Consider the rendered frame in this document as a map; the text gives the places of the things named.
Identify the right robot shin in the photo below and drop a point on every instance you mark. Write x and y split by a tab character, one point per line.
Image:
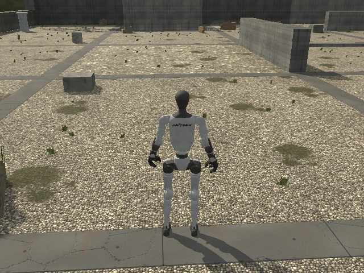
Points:
194	211

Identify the left robot upper arm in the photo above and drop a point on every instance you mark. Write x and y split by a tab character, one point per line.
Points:
161	129

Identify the right robot foot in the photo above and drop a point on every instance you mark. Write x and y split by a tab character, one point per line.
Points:
193	231

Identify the robot left forearm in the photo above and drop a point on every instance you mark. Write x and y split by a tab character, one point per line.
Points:
154	149

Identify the robot right forearm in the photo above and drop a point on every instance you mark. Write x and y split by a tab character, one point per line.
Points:
210	152

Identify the robot left hand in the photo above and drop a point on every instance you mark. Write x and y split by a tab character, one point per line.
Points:
153	159

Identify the right robot upper arm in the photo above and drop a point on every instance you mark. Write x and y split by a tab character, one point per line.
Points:
199	120

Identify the robot right hand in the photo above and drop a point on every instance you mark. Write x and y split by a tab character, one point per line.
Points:
213	164

